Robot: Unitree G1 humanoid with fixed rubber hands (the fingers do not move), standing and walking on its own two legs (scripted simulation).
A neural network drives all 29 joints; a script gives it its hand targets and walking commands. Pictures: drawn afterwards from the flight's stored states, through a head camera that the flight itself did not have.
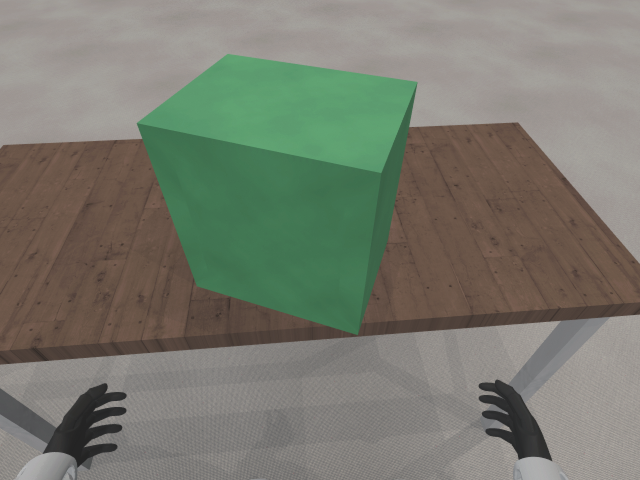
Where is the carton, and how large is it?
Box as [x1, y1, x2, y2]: [137, 54, 417, 334]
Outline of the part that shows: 227,54 137,122 137,125 195,282 198,286 357,334 387,240 417,82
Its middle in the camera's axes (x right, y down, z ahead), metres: -0.04 -0.07 +0.57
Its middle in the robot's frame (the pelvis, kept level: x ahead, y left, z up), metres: +0.48 +0.03 +0.11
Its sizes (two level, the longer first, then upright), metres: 0.275 0.208 0.295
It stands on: a table, 0.71 m high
